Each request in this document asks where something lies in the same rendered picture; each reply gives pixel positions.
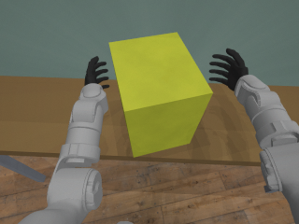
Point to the table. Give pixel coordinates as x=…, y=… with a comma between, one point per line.
x=35, y=114

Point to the right robot upper arm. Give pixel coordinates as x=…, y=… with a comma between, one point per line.
x=280, y=169

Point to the left robot hand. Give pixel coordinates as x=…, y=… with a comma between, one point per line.
x=91, y=74

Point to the right robot hand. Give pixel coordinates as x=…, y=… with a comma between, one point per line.
x=236, y=69

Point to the left robot upper arm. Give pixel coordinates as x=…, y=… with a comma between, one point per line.
x=73, y=193

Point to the robot right forearm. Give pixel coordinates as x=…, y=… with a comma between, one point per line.
x=271, y=122

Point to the robot left forearm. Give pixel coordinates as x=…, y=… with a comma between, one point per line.
x=81, y=147

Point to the carton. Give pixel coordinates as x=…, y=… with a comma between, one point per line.
x=163, y=93

